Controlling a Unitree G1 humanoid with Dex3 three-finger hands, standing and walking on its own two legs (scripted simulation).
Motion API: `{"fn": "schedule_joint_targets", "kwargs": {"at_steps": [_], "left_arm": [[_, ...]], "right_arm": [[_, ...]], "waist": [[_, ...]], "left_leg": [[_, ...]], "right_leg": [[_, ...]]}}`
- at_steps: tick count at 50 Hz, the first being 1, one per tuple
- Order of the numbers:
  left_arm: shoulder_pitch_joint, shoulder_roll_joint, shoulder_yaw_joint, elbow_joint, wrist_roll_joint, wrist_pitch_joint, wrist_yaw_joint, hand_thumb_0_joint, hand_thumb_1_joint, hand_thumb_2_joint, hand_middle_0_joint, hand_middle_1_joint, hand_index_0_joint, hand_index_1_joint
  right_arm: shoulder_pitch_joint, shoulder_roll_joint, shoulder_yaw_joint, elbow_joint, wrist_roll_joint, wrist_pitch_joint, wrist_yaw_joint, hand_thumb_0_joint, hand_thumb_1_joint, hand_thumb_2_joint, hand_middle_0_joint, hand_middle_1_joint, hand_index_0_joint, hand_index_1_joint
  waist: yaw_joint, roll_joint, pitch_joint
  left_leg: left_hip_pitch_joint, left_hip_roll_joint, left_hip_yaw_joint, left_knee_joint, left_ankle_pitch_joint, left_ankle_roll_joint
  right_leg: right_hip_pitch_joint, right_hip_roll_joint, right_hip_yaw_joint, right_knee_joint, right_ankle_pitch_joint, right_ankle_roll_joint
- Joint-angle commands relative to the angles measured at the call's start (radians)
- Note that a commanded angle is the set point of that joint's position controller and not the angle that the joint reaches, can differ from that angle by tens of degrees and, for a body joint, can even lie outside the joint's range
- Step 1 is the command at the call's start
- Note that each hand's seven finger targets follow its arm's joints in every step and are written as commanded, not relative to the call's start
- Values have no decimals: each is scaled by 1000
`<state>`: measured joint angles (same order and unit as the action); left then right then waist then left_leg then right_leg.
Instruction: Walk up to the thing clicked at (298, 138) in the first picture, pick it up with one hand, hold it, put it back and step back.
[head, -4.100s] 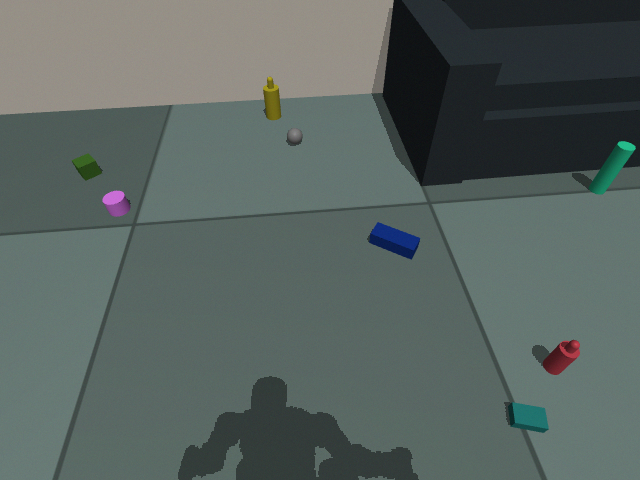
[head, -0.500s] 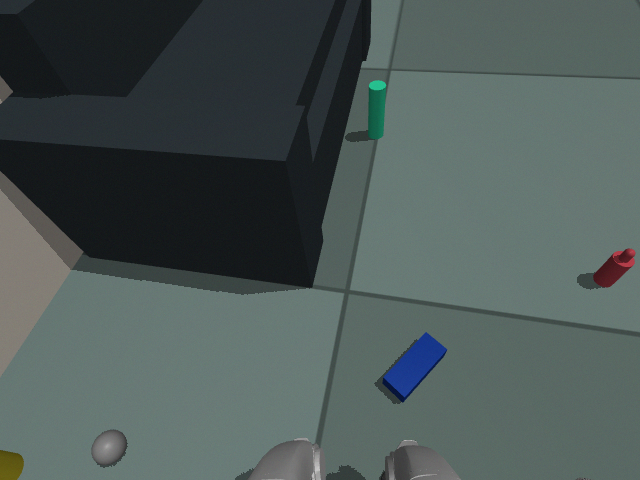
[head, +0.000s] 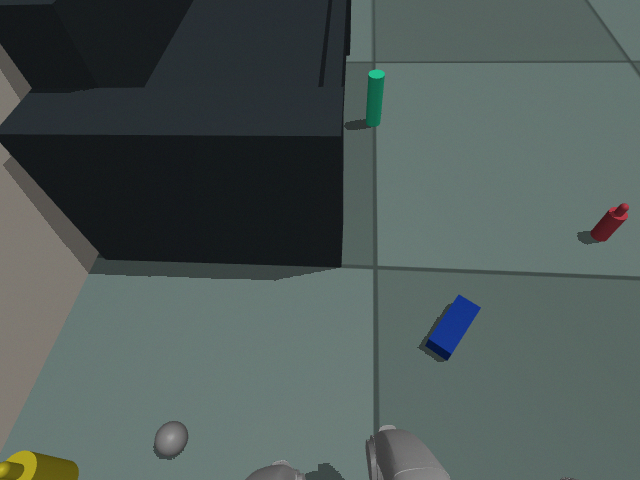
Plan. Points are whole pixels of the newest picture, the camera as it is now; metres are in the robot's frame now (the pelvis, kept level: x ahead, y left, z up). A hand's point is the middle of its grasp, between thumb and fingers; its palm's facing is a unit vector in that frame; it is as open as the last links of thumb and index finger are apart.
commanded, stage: walk up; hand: left
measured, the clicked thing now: (171, 438) +0.32 +0.44 -0.69
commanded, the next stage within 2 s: none
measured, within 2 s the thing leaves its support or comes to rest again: neither
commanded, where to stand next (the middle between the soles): -0.08 +0.34 m, yaw -14 degrees
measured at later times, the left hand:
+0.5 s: hand out of the picture +0.00 +0.57 -0.14, palm faces -0.07 -0.77 -0.64, open 7.4 cm
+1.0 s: hand out of the picture -0.07 +0.67 -0.14, palm faces -0.19 -0.87 -0.45, open 7.4 cm
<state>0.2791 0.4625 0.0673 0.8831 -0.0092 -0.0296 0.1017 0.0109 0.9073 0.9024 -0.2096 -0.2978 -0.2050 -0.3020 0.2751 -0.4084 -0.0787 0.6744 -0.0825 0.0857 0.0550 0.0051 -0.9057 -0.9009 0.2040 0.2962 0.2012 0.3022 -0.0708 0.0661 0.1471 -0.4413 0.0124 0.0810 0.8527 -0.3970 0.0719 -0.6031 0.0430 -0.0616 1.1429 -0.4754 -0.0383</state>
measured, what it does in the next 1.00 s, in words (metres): steps to the left: right foot, then left foot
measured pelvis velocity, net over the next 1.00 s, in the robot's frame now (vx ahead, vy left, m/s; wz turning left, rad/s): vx -0.20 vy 0.41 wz -0.21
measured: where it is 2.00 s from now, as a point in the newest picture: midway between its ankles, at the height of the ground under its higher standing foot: outside the picture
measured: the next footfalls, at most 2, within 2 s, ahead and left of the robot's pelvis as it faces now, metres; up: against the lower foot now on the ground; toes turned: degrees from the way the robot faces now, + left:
right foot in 0.08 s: +0.06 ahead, -0.06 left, +0.00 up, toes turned -5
left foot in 0.40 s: -0.04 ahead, +0.37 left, +0.00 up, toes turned -4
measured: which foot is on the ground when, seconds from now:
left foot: down 0.00-0.08, up 0.10-0.38, down 0.40-0.74, up 0.76-0.94, down 0.96-1.00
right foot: up 0.00-0.06, down 0.08-0.42, up 0.44-0.70, down 0.72-0.98, up 1.00-1.00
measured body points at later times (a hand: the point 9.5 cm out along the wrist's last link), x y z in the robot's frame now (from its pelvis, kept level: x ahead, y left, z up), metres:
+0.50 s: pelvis -0.12 +0.24 -0.03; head -0.07 +0.22 +0.42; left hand +0.00 +0.61 -0.10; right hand -0.03 -0.11 -0.13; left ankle -0.08 +0.37 -0.70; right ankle -0.03 +0.02 -0.66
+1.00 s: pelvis -0.20 +0.41 +0.00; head -0.18 +0.39 +0.45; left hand -0.06 +0.71 -0.11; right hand -0.21 +0.09 -0.13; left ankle -0.16 +0.53 -0.70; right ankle -0.17 +0.25 -0.69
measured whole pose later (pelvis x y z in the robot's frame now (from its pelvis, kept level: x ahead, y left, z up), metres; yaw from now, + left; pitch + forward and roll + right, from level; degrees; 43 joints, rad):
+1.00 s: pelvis -0.20 +0.41 +0.00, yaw -12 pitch -4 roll +2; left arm 0.22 0.38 0.05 0.89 0.05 0.01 0.03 0.01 0.90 0.90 -0.21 -0.30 -0.21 -0.30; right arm 0.29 -0.40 -0.07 0.88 -0.03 0.00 0.02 0.00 -0.91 -0.90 0.20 0.30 0.20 0.30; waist 0.01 0.00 0.10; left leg -0.34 -0.03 0.01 0.81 -0.42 0.00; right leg -0.45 -0.04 0.11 0.91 -0.48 -0.05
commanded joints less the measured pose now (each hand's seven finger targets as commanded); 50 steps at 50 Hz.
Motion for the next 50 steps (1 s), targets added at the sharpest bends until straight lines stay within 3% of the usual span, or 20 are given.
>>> {"fn": "schedule_joint_targets", "kwargs": {"at_steps": [1, 3, 4, 5, 11, 16, 19, 20, 21, 22, 24, 27, 34, 36, 38, 46, 47, 48, 49, 50], "left_arm": [[201, 173, 54, -52, -6, -31, 18, 0, 900, 900, -200, -300, -200, -300], [281, 238, 80, -57, 23, -38, 33, 0, 900, 900, -200, -300, -200, -300], [224, 301, 95, -114, 36, -42, 35, 0, 900, 900, -200, -300, -200, -300], [166, 323, 99, -144, 28, -35, 42, 0, 900, 900, -200, -300, -200, -300], [42, 282, 90, -171, 31, -40, 33, 0, 900, 900, -200, -300, -200, -300], [58, 359, 117, -163, 62, -30, 22, 0, 900, 900, -200, -300, -200, -300], [-9, 352, 109, -164, 49, -21, 19, 0, 900, 900, -200, -300, -200, -300], [6, 281, 92, -150, 47, -11, 22, 0, 900, 900, -200, -300, -200, -300], [-8, 170, 61, -166, 32, -9, 33, 0, 900, 900, -200, -300, -200, -300], [-125, 213, 63, -180, 35, -19, 59, 0, 900, 900, -200, -300, -200, -300], [-91, 227, 75, -118, 8, -16, 45, 0, 900, 900, -200, -300, -200, -300], [81, 217, 75, -40, -11, -11, 23, 0, 900, 900, -200, -300, -200, -300], [146, 145, 59, -54, 16, -27, 2, 0, 900, 900, -200, -300, -200, -300], [113, 220, 77, -84, 51, -46, 0, 0, 900, 900, -200, -300, -200, -300], [24, 289, 88, -116, 50, -45, 7, 0, 900, 900, -200, -300, -200, -300], [-155, 164, 52, -103, 67, -3, -66, 0, 900, 900, -200, -300, -200, -300], [-113, 123, 43, -89, 63, 12, -72, 0, 900, 900, -200, -300, -200, -300], [-87, 62, 30, -91, 51, 21, -78, 0, 900, 900, -200, -300, -200, -300], [-79, 90, 33, -79, 41, 23, -74, 0, 900, 900, -200, -300, -200, -300], [-135, 177, 53, -55, 51, 19, -70, 0, 900, 900, -200, -300, -200, -300]], "right_arm": [[-79, -224, -71, -138, -2, -14, -22, 0, -900, -900, 200, 300, 200, 300], [-45, -159, -52, -142, 24, -9, -16, 0, -900, -900, 200, 300, 200, 300], [50, -124, -42, -141, 21, -8, -14, 0, -900, -900, 200, 300, 200, 300], [21, -216, -72, -147, 7, 7, -34, 0, -900, -900, 200, 300, 200, 300], [4, -238, -106, -98, 18, 19, -3, 0, -900, -900, 200, 300, 200, 300], [-67, -220, -102, -112, 20, 29, 13, 0, -900, -900, 200, 300, 200, 300], [90, -231, -116, -41, 24, 15, 14, 0, -900, -900, 200, 300, 200, 300], [168, -242, -125, -7, 13, 6, 11, 0, -900, -900, 200, 300, 200, 300], [176, -350, -143, -20, -2, -1, 2, 0, -900, -900, 200, 300, 200, 300], [31, -441, -147, -52, 27, -4, -9, 0, -900, -900, 200, 300, 200, 300], [-91, -309, -111, -94, 14, -14, -27, 0, -900, -900, 200, 300, 200, 300], [-162, -273, -94, -103, 23, -19, -34, 0, -900, -900, 200, 300, 200, 300], [-59, -196, -65, -81, 38, -6, -26, 0, -900, -900, 200, 300, 200, 300], [30, -127, -40, -38, 64, -14, -32, 0, -900, -900, 200, 300, 200, 300], [-88, -211, -61, -50, 39, -13, -54, 0, -900, -900, 200, 300, 200, 300], [109, -171, -53, 169, 72, -87, -39, 0, -900, -900, 200, 300, 200, 300], [127, -187, -55, 188, 56, -105, -54, 0, -900, -900, 200, 300, 200, 300], [137, -233, -58, 186, 34, -127, -72, 0, -900, -900, 200, 300, 200, 300], [52, -333, -63, 155, 45, -139, -77, 0, -900, -900, 200, 300, 200, 300], [-39, -348, -66, 143, 56, -147, -81, 0, -900, -900, 200, 300, 200, 300]], "waist": [[75, 110, -170], [130, -80, -219], [72, -248, -261], [81, -127, -244], [42, -120, -144], [89, -290, -113], [5, -248, -191], [-37, -88, -207], [-61, 271, -151], [-76, 370, -102], [-7, 76, 1], [55, 191, -70], [80, 37, -209], [88, -230, -231], [113, -192, -141], [13, -208, -108], [20, -115, -102], [24, 2, -82], [43, 63, -38], [48, -26, 41]], "left_leg": [[83, 194, -246, -165, 570, 98], [-132, 88, -154, 101, 353, -19], [-380, 26, -138, 283, -225, -97], [-359, 33, -241, 462, -278, -94], [-165, 12, -216, 617, -14, -86], [-107, 67, -107, 244, -128, -69], [177, 21, -36, -51, -110, -36], [248, 3, -63, -164, -107, -27], [210, 235, -451, -337, 19, 70], [-2, 354, -717, -487, 19, 200], [-85, 268, -502, -397, 100, 140], [19, 210, -357, -309, 203, 131], [122, 216, -315, -193, 322, 102], [-168, 94, -217, 19, -59, -20], [-209, 46, -251, 269, -227, -58], [274, -50, -25, -235, -40, -88], [313, -39, -90, -316, -46, -84], [305, 117, -401, -439, -242, -26], [147, 368, -799, -584, -420, 108], [10, 426, -881, -614, -488, 188]], "right_leg": [[246, -73, 34, -407, 108, -29], [566, -162, 218, -639, 306, -63], [723, -456, 596, -620, 476, -162], [540, -583, 713, -648, 573, -326], [164, -315, 330, -601, 235, -201], [132, -278, 342, -614, 6, -175], [7, -249, 268, -508, 114, -113], [-61, -159, 173, -309, 72, -67], [-264, 64, 22, 37, -114, -9], [-232, 55, 103, 157, -206, -3], [-184, 17, 176, 248, -66, -6], [-52, -3, 67, 195, -15, -4], [320, -46, 68, -501, 82, -32], [599, -245, 454, -695, 70, -110], [327, -515, 730, -728, 180, -318], [36, -145, 229, -576, -329, -108], [12, -105, 184, -420, -272, -87], [-63, -39, 160, -190, -112, -39], [-110, -24, 179, -162, -86, 3], [-52, -77, 233, -113, -62, 3]]}}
